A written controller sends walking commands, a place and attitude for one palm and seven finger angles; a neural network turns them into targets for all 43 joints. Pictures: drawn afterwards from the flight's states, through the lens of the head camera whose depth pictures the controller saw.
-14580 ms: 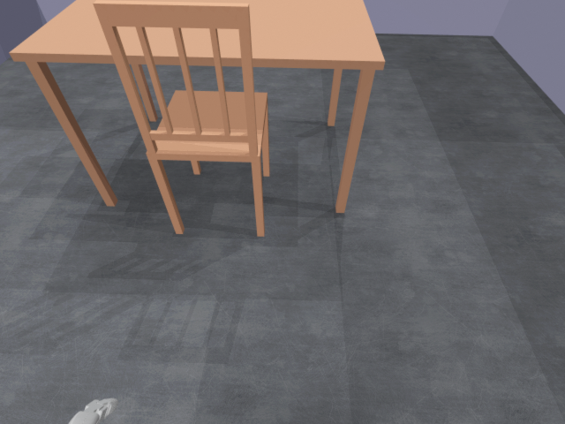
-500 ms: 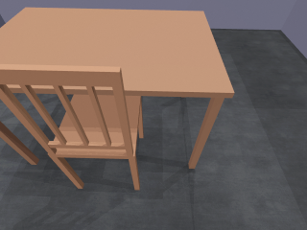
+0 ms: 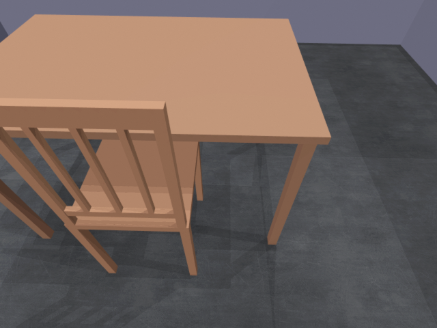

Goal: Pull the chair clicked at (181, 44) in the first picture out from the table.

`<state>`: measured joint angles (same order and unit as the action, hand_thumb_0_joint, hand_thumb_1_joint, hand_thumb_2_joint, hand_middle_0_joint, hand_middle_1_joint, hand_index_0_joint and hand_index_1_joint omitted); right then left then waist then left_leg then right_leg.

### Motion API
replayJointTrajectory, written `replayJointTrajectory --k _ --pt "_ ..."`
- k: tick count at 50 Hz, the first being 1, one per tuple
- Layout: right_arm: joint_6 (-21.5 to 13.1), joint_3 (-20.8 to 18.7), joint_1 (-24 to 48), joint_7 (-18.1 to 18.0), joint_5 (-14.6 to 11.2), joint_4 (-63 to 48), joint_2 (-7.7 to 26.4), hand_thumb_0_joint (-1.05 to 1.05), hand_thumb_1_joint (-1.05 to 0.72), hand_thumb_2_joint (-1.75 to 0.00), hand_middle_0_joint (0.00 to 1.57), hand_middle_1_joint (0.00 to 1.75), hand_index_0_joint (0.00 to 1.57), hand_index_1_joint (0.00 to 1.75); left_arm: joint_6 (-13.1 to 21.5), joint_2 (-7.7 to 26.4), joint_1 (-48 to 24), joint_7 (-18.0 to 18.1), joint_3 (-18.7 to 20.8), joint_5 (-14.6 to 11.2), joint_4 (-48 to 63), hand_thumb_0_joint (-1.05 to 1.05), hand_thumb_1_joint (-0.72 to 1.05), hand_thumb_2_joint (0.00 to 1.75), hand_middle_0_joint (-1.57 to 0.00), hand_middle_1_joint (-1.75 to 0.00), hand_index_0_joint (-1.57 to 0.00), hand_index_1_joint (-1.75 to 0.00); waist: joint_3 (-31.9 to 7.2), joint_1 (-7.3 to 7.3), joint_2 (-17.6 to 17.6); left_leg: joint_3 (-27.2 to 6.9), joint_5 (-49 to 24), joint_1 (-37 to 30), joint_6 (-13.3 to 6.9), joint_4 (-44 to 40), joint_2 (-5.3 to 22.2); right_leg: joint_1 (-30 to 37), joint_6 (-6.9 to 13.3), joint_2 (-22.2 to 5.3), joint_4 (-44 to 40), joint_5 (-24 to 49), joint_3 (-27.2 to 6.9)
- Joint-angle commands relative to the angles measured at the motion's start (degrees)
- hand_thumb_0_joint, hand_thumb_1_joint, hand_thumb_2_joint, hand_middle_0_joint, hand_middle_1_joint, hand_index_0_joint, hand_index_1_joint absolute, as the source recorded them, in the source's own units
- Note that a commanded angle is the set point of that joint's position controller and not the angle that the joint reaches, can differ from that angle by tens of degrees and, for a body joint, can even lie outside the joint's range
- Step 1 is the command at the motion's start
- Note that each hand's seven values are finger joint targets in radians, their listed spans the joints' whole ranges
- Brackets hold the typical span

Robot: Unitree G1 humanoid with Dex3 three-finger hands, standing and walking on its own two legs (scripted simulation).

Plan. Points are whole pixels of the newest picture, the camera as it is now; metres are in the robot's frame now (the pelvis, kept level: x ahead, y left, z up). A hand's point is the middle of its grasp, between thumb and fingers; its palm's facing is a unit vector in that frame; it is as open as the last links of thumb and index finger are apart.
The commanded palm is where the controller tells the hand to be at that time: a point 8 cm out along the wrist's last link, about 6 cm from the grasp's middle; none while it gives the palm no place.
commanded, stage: look again from close up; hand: left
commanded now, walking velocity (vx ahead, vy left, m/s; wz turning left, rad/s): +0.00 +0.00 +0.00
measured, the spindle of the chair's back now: (101, 175) +0.46 +0.33 -0.05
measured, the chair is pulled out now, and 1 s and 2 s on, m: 0.00 0.00 0.00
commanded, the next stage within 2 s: raise the hand toward the chair's back in 0.08 s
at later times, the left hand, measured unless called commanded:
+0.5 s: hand (125, 304) +0.16 +0.17 -0.03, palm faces +0.00 -1.00 -0.02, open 8.5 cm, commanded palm +0.10 +0.24 -0.07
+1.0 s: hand (109, 318) +0.15 +0.21 -0.06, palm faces +0.03 -1.00 +0.00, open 12.7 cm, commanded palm +0.12 +0.26 -0.05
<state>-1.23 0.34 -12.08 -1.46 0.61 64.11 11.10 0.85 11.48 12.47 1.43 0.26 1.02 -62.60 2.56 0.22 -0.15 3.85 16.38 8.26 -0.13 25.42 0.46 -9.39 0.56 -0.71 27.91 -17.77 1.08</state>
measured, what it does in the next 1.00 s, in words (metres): lowers itself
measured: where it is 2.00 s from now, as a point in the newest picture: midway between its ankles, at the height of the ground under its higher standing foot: outside the picture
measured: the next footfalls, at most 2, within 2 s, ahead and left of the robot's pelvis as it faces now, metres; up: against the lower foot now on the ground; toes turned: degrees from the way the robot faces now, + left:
none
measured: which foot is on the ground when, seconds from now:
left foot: down 0.00-1.00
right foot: down 0.00-1.00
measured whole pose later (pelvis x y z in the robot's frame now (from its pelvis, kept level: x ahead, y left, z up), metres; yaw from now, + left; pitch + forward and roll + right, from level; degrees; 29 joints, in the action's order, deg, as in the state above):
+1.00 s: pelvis -0.08 +0.01 -0.09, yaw +2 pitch +14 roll -2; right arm -12.9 1.5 -16.2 -3.4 -1.2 32.1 10.1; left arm 15.3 13.1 18.5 -15.7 11.0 -15.8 -2.3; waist -7.0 -1.2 1.6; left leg 0.0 27.4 53.8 -1.2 67.3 1.8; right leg -51.2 0.4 -0.9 64.7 -27.2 4.4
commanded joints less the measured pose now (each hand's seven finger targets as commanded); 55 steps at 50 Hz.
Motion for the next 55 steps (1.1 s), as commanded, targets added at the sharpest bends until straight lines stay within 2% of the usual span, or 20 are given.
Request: replayJointTrajectory --k 1,8,9,10,11,12,13,15,18,20,21,23,29,32,36,39,43,47,51,55 --pt "-0.87 -1.08 -1.72 -0.58 0.03 -1.78 7.15 0.00 -0.90 -0.90 0.20 0.30 0.20 0.30 0.82 7.84 2.50 0.43 1.18 -0.22 2.36 0.00 0.90 0.90 -0.20 -0.30 -0.20 -0.30 -1.29 0.10 -0.63 -5.02 -15.85 -0.85 -1.88 -3.66 6.02 -0.54 1.75 -5.39 -4.27 18.53 -5.02" --pt "-0.85 -0.89 -1.19 -0.50 0.05 -1.65 7.80 0.00 -0.90 -0.90 0.20 0.30 0.20 0.30 0.86 8.65 1.83 0.28 1.26 -0.34 2.41 0.00 0.90 0.90 -0.20 -0.30 -0.20 -0.30 -1.46 0.18 -0.42 -5.19 -13.97 -0.46 -1.66 -4.32 5.90 -0.09 1.82 -5.77 -5.23 17.36 -5.21" --pt "-0.82 -1.52 1.94 -0.08 -0.55 -5.51 7.04 0.00 -0.90 -0.90 0.20 0.30 0.20 0.30 1.77 6.11 8.86 3.01 0.98 0.09 0.37 0.00 0.90 0.90 -0.20 -0.30 -0.20 -0.30 -1.68 1.69 -3.11 -1.82 -17.81 3.31 0.27 9.62 6.29 0.55 -1.01 -9.55 -4.86 43.92 -8.59" --pt "-9.27 -3.44 -1.15 -2.14 -3.00 -23.86 14.27 0.00 -0.90 -0.90 0.20 0.30 0.20 0.30 14.35 22.92 -34.92 2.33 14.18 -10.15 85.34 0.00 0.88 0.89 -0.20 -0.30 -0.20 -0.30 -28.98 -3.78 6.81 -2.88 -28.86 -7.92 -1.51 1.35 -0.79 5.67 2.04 -3.99 1.22 42.92 -3.15" --pt "-13.36 -1.51 0.39 -4.26 -2.54 -21.86 8.91 0.00 -0.90 -0.90 0.20 0.30 0.20 0.30 12.89 25.25 -19.37 3.71 16.90 -7.19 77.42 0.00 0.85 0.88 -0.20 -0.29 -0.20 -0.29 -23.01 -0.59 12.86 -0.26 -32.60 -13.08 -1.60 1.54 0.77 2.29 2.01 -1.29 2.43 32.63 -3.37" --pt "-14.89 -2.03 0.93 -4.36 -1.47 -20.25 10.55 0.00 -0.90 -0.90 0.20 0.30 0.20 0.30 10.99 12.80 -3.95 3.84 8.15 -7.28 66.01 0.00 0.83 0.87 -0.19 -0.29 -0.19 -0.29 -23.21 0.32 15.27 -2.59 -36.03 -11.33 -0.86 1.72 1.66 -0.23 1.98 -0.29 2.74 22.24 0.48" --pt "-14.94 -2.39 0.22 -3.84 -2.76 -19.70 7.72 0.00 -0.90 -0.90 0.20 0.30 0.20 0.30 5.93 -0.24 10.45 3.25 2.77 -9.68 52.48 0.00 0.81 0.86 -0.19 -0.29 -0.19 -0.29 -13.38 -1.86 7.08 -3.84 -33.75 -5.99 -1.28 2.66 2.37 -5.62 1.21 -0.39 1.89 17.50 2.04" --pt "-15.50 -4.94 0.29 -2.91 -1.75 -24.72 11.31 0.00 -0.90 -0.90 0.20 0.30 0.20 0.30 10.46 4.42 0.52 0.00 9.20 -10.41 57.76 0.00 0.76 0.84 -0.19 -0.28 -0.19 -0.28 -7.46 -3.50 -2.50 -4.19 -23.61 3.69 -1.03 7.83 0.86 -13.33 -0.01 -0.24 3.73 18.67 3.87" --pt "-15.84 -5.50 3.00 -1.30 -1.03 -28.68 10.14 0.00 -0.90 -0.90 0.20 0.30 0.20 0.30 20.91 -1.15 18.92 -8.49 10.90 -13.34 41.99 0.00 0.69 0.81 -0.18 -0.27 -0.18 -0.27 -3.26 1.69 -16.10 -3.62 -9.57 21.96 0.03 15.05 -0.91 -21.72 -0.35 0.55 11.70 11.51 4.43" --pt "-16.73 -5.94 4.93 0.11 -0.73 -32.29 10.39 0.00 -0.90 -0.90 0.20 0.30 0.20 0.30 29.29 -1.18 21.89 -16.26 10.66 -16.11 44.10 0.00 0.64 0.79 -0.17 -0.26 -0.17 -0.26 -8.01 3.46 -15.54 -2.64 -4.96 28.48 0.72 20.23 -1.94 -22.85 -0.19 -0.15 16.97 10.15 2.02" --pt "-16.74 -6.31 4.48 1.09 -1.10 -33.84 10.70 0.00 -0.90 -0.90 0.20 0.30 0.20 0.30 32.14 1.10 23.35 -20.56 13.11 -16.89 42.22 0.00 0.62 0.78 -0.17 -0.26 -0.17 -0.26 -9.76 4.60 -9.71 -2.37 -5.44 29.65 1.32 22.59 -2.35 -22.46 0.95 -0.70 19.95 11.04 0.38" --pt "-17.04 -6.22 5.61 1.76 -1.52 -37.62 11.19 0.00 -0.90 -0.90 0.20 0.30 0.20 0.30 36.10 4.96 17.49 -26.95 14.77 -18.03 43.36 0.00 0.57 0.76 -0.17 -0.25 -0.17 -0.25 -14.45 3.61 -5.61 -1.64 -2.42 34.18 1.18 28.21 -2.95 -25.65 1.21 -1.40 23.69 6.94 -2.15" --pt "-16.94 -5.22 5.42 -0.63 -1.70 -44.37 9.95 0.00 -0.90 -0.90 0.20 0.30 0.20 0.30 36.77 10.26 -4.49 -23.32 18.18 -21.29 67.65 0.00 0.43 0.70 -0.15 -0.23 -0.15 -0.23 -22.29 1.34 3.15 -2.15 11.02 40.74 -1.21 36.07 -1.69 -34.92 0.43 -0.96 23.29 -22.43 -7.97" --pt "-17.60 -4.25 3.20 -2.49 -0.91 -43.18 10.03 0.00 -0.90 -0.90 0.20 0.30 0.20 0.30 39.21 11.44 -9.46 -19.86 14.44 -19.00 81.75 0.00 0.36 0.67 -0.15 -0.22 -0.15 -0.22 -25.59 -1.17 6.87 -3.99 11.70 38.13 -2.14 36.89 -0.29 -37.59 1.28 0.28 25.71 -20.56 -6.60" --pt "-17.78 -2.70 2.01 -3.88 -1.61 -40.93 10.87 0.00 -0.90 -0.90 0.20 0.30 0.20 0.30 33.90 8.75 -4.66 -21.83 7.44 -16.81 75.87 0.00 0.27 0.63 -0.14 -0.20 -0.14 -0.20 -19.25 -4.43 4.81 -6.18 13.51 40.90 -2.55 36.55 0.32 -40.57 0.98 1.48 25.88 -19.19 -3.84" --pt "-17.01 -2.59 1.93 -4.24 -2.74 -40.14 10.87 0.00 -0.90 -0.90 0.20 0.30 0.20 0.30 24.64 9.73 -0.03 -23.76 9.94 -16.82 66.03 0.00 0.20 0.60 -0.13 -0.19 -0.13 -0.19 -17.05 -3.07 1.29 -6.77 15.14 44.10 -1.98 34.80 -0.13 -38.94 0.49 1.22 24.05 -21.01 -2.83" --pt "-15.56 -2.72 4.32 -3.95 -3.23 -43.26 9.89 0.00 -0.90 -0.90 0.20 0.30 0.20 0.30 15.22 10.83 4.69 -22.39 15.75 -19.11 67.07 0.00 0.11 0.56 -0.12 -0.18 -0.12 -0.18 -22.18 1.92 1.34 -6.58 11.40 40.52 -1.55 30.76 -1.18 -32.69 0.45 0.75 23.12 -18.30 -0.95" --pt "-15.66 -2.96 4.03 -2.93 -1.99 -42.98 7.77 0.00 -0.90 -0.90 0.20 0.30 0.20 0.30 18.85 10.82 5.11 -15.98 19.00 -19.33 76.01 0.00 0.01 0.52 -0.11 -0.16 -0.11 -0.16 -26.57 3.39 1.61 -7.14 3.55 36.16 -1.23 29.83 -0.46 -31.52 0.96 1.59 26.88 -9.10 2.27" --pt "-16.04 -2.88 2.88 -1.79 -0.68 -41.04 8.21 0.00 -0.90 -0.90 0.20 0.30 0.20 0.30 26.10 8.18 4.73 -13.49 13.48 -16.04 75.74 0.00 -0.08 0.48 -0.10 -0.15 -0.10 -0.15 -21.17 0.36 2.60 -8.11 4.32 36.54 -1.07 30.82 0.11 -38.33 1.39 1.90 29.63 -8.54 3.65" --pt "-16.47 -2.84 1.56 -1.79 -1.19 -40.96 10.29 0.00 -0.90 -0.90 0.20 0.30 0.20 0.30 27.57 6.76 3.66 -16.63 8.51 -14.79 71.72 0.00 -0.17 0.44 -0.09 -0.13 -0.09 -0.13 -18.42 -2.15 3.01 -9.00 13.07 38.47 -1.13 30.20 0.12 -42.54 1.05 1.55 29.28 -13.43 3.46"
